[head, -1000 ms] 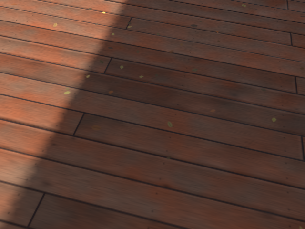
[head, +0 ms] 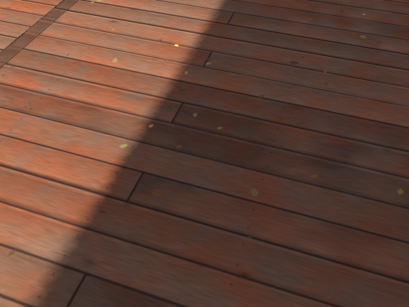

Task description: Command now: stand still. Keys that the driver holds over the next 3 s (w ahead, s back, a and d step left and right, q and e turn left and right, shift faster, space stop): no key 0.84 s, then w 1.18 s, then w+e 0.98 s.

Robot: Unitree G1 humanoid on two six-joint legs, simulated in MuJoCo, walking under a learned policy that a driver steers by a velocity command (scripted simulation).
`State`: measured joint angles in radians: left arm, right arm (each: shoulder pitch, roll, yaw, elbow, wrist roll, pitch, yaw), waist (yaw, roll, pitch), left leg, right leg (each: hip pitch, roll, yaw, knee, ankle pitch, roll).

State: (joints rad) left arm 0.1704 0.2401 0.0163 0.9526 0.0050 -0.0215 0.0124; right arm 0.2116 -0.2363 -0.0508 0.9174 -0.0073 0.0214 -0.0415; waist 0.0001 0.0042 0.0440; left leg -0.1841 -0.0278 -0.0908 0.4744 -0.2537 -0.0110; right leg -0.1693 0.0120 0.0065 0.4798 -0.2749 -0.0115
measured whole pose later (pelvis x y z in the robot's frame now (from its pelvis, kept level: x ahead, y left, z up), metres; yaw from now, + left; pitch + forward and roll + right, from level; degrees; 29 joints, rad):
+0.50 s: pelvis +0.00 -0.01 +0.00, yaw +0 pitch -2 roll +0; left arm 0.21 0.23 0.00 1.05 0.00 -0.02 0.02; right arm 0.21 -0.22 -0.04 1.08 0.00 0.01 -0.05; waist 0.01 0.00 0.04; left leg -0.18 -0.01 -0.09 0.45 -0.24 -0.03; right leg -0.17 0.03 0.01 0.46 -0.26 -0.03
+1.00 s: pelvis +0.01 -0.01 +0.00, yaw +0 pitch -1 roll +0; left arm 0.31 0.23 0.03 1.07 -0.01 -0.03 0.03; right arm 0.28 -0.21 -0.02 1.12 0.01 -0.03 -0.04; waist 0.01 -0.01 0.00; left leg -0.29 0.00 -0.02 0.72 -0.43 0.02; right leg -0.17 0.03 0.00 0.48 -0.30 -0.06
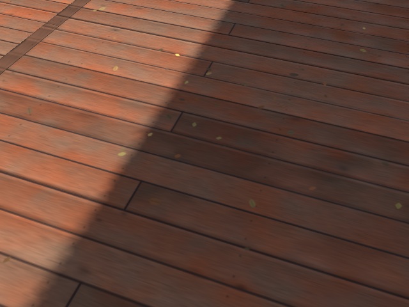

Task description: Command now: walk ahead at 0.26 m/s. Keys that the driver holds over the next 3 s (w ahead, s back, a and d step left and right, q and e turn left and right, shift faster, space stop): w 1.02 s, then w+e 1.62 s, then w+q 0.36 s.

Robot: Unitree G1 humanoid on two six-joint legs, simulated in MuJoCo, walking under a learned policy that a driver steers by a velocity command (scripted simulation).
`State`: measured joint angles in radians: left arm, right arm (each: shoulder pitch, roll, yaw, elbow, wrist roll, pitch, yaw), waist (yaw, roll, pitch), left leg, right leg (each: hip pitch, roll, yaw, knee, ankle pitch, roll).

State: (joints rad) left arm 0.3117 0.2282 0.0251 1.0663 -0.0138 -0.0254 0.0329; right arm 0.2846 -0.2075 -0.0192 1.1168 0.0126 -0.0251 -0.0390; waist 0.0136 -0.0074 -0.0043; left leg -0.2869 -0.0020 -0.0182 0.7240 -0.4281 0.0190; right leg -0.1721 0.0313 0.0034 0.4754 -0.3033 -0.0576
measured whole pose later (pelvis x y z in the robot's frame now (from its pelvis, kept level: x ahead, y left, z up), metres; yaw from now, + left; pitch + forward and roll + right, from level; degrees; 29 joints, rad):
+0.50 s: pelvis +0.18 +0.04 +0.00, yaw -1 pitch +2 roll +0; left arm 0.01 0.25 0.03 0.87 -0.03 -0.08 -0.03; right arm 0.50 -0.19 -0.01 1.08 0.00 -0.09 -0.02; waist -0.09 -0.04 0.02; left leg 0.14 -0.04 0.03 0.14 -0.31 0.04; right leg -0.65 -0.07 -0.03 0.62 0.02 -0.03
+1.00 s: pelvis +0.47 +0.01 +0.01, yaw +0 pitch +1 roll -2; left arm 0.37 0.24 0.05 1.01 -0.01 -0.09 -0.01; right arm 0.07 -0.26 -0.05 0.87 0.01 -0.09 0.00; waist 0.08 0.04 0.01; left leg -0.67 0.13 -0.03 0.66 0.05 0.00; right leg -0.01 0.08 -0.06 0.19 -0.20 -0.06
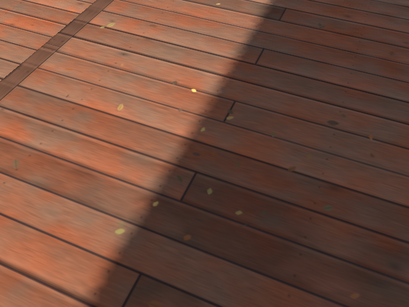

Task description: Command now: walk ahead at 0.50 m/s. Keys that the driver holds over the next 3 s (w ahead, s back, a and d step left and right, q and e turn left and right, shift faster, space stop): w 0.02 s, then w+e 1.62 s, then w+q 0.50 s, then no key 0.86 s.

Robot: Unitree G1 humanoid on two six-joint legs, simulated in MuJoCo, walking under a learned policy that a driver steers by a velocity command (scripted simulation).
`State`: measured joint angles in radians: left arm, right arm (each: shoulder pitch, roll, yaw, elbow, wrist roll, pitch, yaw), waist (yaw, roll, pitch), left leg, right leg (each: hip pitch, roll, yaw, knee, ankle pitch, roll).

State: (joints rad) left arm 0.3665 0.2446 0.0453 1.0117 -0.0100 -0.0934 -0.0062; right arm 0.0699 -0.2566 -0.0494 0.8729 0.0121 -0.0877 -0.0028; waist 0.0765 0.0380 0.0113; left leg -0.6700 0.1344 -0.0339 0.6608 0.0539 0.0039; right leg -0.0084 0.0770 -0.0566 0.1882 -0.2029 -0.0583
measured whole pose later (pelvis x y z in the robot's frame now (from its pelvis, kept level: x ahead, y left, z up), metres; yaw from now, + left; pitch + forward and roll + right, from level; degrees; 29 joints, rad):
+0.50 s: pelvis +0.28 +0.05 +0.00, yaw -12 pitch +0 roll +2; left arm 0.15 0.27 0.08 0.87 -0.02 -0.03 -0.01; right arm 0.31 -0.25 -0.07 0.96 -0.02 -0.10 -0.01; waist -0.05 -0.04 0.02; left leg -0.01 -0.03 0.23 0.23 -0.23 0.03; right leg -0.69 -0.12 0.06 0.86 -0.03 -0.03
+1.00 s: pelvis +0.53 -0.09 +0.00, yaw -30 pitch +2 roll +1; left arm 0.33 0.25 0.08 0.81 -0.02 -0.06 0.00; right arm 0.03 -0.29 -0.07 0.76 -0.01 -0.10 -0.01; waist 0.06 0.04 0.03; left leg -0.66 0.10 -0.09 0.76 -0.07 -0.05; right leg -0.15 0.11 0.09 0.33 -0.20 -0.10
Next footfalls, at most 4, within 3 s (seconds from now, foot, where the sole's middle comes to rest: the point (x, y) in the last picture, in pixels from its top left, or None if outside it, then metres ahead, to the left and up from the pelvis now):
0.14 left None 0.28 0.15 -0.78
0.70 right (273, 305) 0.51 -0.15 -0.78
1.20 left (262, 210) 0.87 -0.12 -0.78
1.72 right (367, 221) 0.85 -0.50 -0.78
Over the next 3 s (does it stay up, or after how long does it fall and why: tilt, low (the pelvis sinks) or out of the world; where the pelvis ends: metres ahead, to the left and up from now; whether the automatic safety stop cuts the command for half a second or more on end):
stays up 1.14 -0.68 -0.01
